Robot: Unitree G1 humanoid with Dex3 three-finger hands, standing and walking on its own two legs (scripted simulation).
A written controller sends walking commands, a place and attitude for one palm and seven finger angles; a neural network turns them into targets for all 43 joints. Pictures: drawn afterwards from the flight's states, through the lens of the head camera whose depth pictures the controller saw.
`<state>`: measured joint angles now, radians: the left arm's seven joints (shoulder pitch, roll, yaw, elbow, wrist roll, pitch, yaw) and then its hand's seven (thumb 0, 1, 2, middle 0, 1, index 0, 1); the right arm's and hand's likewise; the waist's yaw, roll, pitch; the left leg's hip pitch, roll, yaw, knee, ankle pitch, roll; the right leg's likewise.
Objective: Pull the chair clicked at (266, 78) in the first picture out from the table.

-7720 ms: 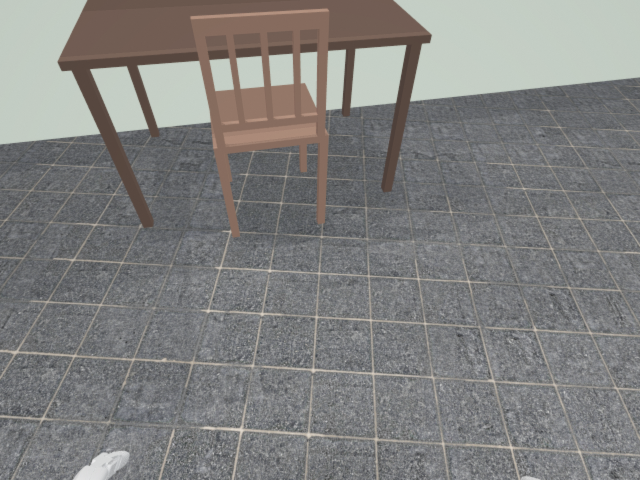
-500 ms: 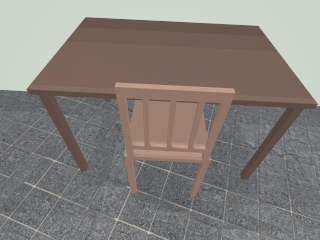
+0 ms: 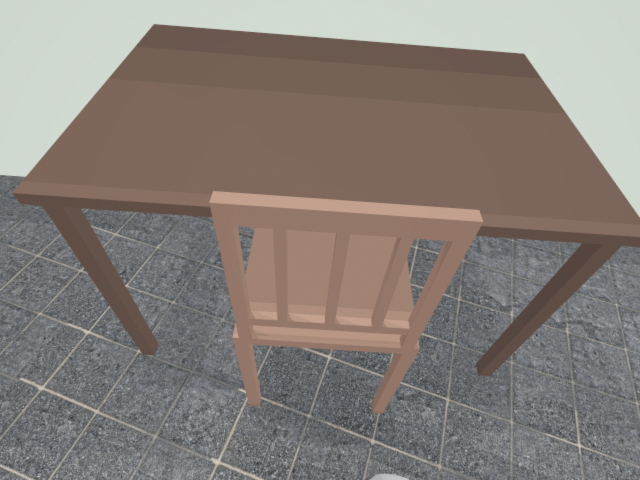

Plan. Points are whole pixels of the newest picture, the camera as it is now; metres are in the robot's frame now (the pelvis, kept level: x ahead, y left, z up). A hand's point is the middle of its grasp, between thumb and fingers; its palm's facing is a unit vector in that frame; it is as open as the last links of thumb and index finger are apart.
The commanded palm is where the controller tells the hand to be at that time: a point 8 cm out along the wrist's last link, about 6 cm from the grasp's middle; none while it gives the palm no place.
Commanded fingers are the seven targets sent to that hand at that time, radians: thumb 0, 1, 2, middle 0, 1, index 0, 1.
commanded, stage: come to a stop and stand still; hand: left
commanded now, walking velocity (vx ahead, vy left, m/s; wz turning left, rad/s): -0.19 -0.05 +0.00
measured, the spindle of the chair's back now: (335, 280) +0.45 -0.01 -0.09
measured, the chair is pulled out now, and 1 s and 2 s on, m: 0.00 0.00 0.00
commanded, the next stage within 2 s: look again from close up in 0.80 s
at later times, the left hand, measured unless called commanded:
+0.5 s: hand out of the picture +0.07 +0.16 -0.19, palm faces +0.05 -0.98 -0.20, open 7.3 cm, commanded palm none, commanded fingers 0.00 0.90 0.90 -0.20 -0.30 -0.20 -0.30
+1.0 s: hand out of the picture -0.04 +0.12 -0.17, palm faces +0.00 -0.98 -0.19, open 7.4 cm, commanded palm none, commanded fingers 0.00 0.90 0.90 -0.20 -0.30 -0.20 -0.30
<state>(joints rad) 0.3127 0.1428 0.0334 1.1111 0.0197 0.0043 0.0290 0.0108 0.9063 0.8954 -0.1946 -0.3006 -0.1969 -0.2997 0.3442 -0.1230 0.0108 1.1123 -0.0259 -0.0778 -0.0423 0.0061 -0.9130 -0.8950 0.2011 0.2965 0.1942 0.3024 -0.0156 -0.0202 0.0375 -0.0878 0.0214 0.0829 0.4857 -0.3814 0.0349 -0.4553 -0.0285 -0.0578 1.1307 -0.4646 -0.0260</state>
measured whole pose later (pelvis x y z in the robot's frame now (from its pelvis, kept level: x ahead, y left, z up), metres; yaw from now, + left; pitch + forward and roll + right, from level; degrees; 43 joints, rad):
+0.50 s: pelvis +0.00 -0.03 -0.01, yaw -1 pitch -3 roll +2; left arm 0.19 0.18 0.05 0.97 0.03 0.05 0.04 0.01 0.92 0.89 -0.20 -0.30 -0.20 -0.30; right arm 0.24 -0.14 -0.03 1.01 -0.01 0.01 -0.01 0.00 -0.91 -0.90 0.20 0.30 0.19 0.30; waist 0.02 -0.08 0.07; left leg -0.21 -0.03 0.10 0.58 -0.34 0.03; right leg -0.42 -0.07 -0.02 0.63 -0.20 -0.01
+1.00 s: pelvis -0.02 -0.03 +0.00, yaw -1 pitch -1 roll +0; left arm 0.37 0.09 -0.02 1.09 0.01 -0.03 0.05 0.01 0.90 0.90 -0.20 -0.30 -0.20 -0.30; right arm 0.31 -0.16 0.00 1.06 -0.01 -0.01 -0.02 0.01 -0.91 -0.90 0.20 0.30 0.19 0.30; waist -0.03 0.05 0.03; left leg -0.25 0.02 0.04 0.57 -0.30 0.01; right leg -0.14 0.05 -0.04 0.51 -0.36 -0.05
